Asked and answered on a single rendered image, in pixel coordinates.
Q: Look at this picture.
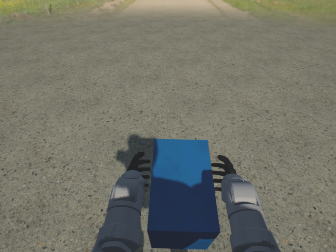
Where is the carton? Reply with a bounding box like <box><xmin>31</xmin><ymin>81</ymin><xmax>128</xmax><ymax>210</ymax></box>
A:
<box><xmin>147</xmin><ymin>139</ymin><xmax>220</xmax><ymax>249</ymax></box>

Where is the robot right forearm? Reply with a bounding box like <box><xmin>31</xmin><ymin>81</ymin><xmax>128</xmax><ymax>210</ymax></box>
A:
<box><xmin>221</xmin><ymin>173</ymin><xmax>281</xmax><ymax>252</ymax></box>

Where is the robot right hand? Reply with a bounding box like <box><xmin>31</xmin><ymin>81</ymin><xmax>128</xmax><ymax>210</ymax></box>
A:
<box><xmin>211</xmin><ymin>155</ymin><xmax>237</xmax><ymax>191</ymax></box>

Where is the robot left forearm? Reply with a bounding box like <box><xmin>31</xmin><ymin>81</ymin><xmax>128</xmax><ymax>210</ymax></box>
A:
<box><xmin>92</xmin><ymin>170</ymin><xmax>145</xmax><ymax>252</ymax></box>

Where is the robot left hand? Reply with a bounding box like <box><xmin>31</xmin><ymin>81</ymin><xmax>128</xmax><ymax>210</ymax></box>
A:
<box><xmin>127</xmin><ymin>152</ymin><xmax>150</xmax><ymax>187</ymax></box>

